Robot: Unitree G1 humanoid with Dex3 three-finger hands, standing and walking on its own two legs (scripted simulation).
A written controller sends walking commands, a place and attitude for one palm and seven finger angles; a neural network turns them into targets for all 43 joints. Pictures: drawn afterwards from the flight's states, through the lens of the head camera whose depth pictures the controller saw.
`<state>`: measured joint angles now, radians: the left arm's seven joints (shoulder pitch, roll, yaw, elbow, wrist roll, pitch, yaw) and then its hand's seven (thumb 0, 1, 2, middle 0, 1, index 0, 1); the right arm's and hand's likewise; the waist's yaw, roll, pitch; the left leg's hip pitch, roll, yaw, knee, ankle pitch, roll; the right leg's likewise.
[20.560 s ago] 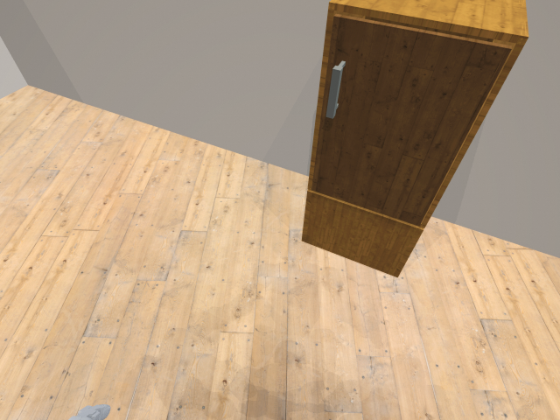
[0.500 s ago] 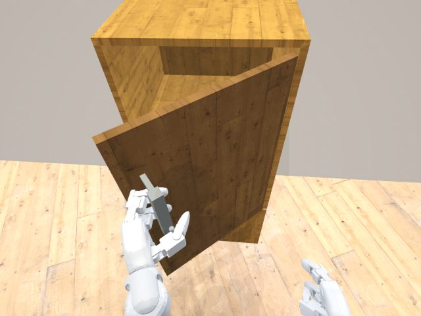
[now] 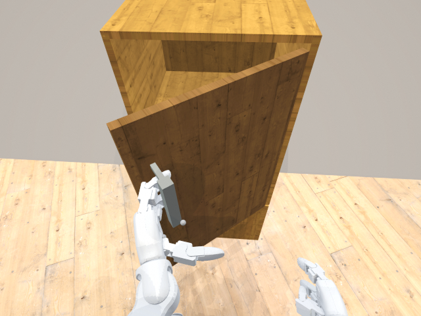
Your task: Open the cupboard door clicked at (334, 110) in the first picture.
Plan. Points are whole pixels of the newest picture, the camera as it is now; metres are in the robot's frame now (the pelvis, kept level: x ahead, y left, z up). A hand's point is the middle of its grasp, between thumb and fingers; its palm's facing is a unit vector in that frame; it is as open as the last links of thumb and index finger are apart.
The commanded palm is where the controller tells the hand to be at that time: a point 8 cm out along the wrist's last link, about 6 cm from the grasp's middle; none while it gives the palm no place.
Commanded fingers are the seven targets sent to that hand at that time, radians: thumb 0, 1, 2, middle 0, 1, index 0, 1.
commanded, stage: open thumb and fingers to let go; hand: left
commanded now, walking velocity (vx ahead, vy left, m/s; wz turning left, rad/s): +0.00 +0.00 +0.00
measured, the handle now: (165, 196) +0.32 +0.10 +0.07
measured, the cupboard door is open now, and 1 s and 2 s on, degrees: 38 42 42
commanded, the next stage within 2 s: slide the hand sideways off the handle in 0.02 s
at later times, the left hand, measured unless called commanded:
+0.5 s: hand (184, 247) +0.22 +0.06 +0.07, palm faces -0.09 -1.00 +0.04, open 16.3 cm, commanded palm +0.20 +0.11 +0.07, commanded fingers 0.00 -0.50 0.30 -0.15 -0.30 -0.15 -0.30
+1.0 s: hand (148, 275) +0.18 +0.11 +0.07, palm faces -0.04 -1.00 +0.01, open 16.3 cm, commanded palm +0.14 +0.16 +0.07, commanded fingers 0.00 -0.50 0.30 -0.15 -0.30 -0.15 -0.30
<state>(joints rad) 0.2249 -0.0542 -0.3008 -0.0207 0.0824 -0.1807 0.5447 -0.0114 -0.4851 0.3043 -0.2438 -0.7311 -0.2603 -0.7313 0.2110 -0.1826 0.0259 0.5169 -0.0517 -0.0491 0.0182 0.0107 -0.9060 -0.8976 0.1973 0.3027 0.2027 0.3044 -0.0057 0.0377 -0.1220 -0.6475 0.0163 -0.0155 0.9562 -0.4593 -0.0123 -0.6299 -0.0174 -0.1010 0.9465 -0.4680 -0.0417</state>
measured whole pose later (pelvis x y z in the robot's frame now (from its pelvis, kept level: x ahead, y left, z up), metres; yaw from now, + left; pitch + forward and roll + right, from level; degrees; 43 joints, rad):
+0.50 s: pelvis -0.01 +0.02 -0.01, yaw -1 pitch +9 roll +0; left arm 0.37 0.02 -0.32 -0.19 0.03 -0.24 0.14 -0.01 -0.50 0.30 -0.14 -0.31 -0.14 -0.31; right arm 0.28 -0.21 0.03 0.41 -0.01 -0.08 0.02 0.01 -0.91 -0.90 0.20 0.30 0.20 0.30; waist -0.01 0.04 -0.10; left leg -0.70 0.00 0.02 1.02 -0.48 0.02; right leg -0.69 -0.03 -0.07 1.00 -0.48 -0.01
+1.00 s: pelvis +0.00 +0.02 -0.02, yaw -1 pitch +11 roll -1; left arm 0.66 0.11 -0.19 -0.40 -0.06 -0.29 0.00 -0.01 -0.50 0.30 -0.15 -0.30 -0.16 -0.30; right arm 0.28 -0.22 0.02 0.35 0.00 -0.08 0.00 0.01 -0.91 -0.90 0.20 0.30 0.20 0.30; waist 0.01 0.04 -0.13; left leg -0.76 0.01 0.00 1.10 -0.53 0.01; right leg -0.74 -0.03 -0.08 1.08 -0.52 -0.02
